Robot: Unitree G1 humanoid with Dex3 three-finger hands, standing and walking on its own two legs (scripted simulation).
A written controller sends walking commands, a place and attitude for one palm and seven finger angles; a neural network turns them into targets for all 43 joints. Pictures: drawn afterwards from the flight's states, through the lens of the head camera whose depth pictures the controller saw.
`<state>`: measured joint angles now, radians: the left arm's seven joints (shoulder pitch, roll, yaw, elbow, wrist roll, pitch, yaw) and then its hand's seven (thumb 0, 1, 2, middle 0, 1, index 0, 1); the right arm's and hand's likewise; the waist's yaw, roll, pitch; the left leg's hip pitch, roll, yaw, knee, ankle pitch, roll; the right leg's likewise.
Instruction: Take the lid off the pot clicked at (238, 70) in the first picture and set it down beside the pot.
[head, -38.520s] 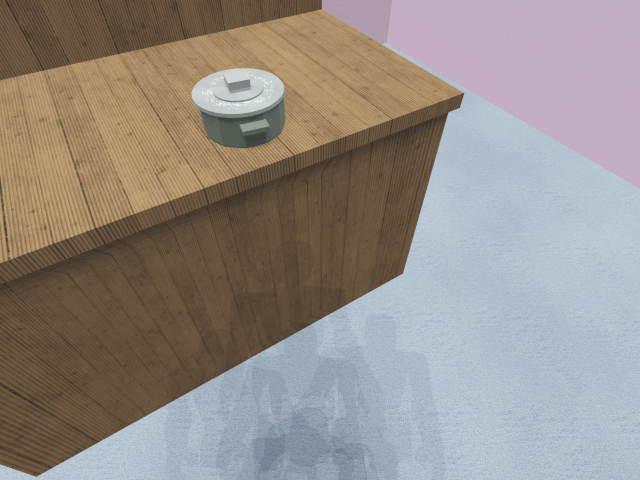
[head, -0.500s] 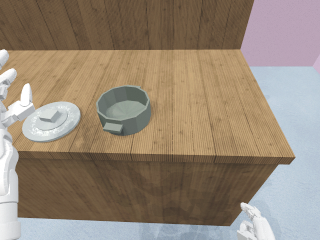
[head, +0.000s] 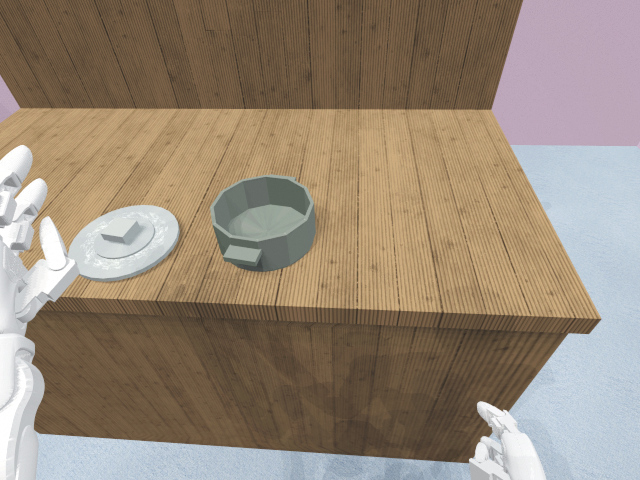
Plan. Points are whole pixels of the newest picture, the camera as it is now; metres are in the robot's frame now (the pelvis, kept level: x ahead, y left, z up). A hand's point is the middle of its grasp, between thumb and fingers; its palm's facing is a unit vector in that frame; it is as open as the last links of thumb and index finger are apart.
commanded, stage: draw the hand back to the body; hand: left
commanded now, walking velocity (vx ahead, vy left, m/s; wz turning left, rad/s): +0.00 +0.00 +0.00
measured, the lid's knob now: (120, 230) +0.47 +0.41 +0.03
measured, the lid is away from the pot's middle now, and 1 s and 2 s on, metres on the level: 0.25 0.25 0.25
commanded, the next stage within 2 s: step back with the hand held close in 0.44 s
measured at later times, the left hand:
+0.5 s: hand (23, 326) +0.17 +0.27 +0.21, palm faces +0.44 -0.85 -0.30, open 7.4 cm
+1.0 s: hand out of the picture +0.15 +0.30 +0.19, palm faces +0.31 -0.81 -0.51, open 7.4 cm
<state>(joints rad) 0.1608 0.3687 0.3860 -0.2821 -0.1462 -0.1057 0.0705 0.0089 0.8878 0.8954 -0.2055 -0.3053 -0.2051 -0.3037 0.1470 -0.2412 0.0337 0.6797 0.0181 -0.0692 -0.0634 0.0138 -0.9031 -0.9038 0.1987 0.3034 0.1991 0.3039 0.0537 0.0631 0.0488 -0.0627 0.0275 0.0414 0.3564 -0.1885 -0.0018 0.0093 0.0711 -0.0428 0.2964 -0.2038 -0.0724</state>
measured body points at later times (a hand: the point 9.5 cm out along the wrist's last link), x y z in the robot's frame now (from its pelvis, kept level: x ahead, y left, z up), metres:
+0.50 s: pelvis -0.01 +0.03 +0.00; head -0.04 +0.02 +0.45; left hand +0.14 +0.31 +0.23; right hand +0.20 -0.17 -0.07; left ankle +0.01 +0.12 -0.75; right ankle -0.02 -0.07 -0.75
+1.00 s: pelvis -0.04 +0.07 -0.01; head -0.01 +0.09 +0.44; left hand +0.13 +0.34 +0.22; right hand +0.13 -0.17 -0.08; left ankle +0.01 +0.12 -0.75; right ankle -0.04 -0.07 -0.74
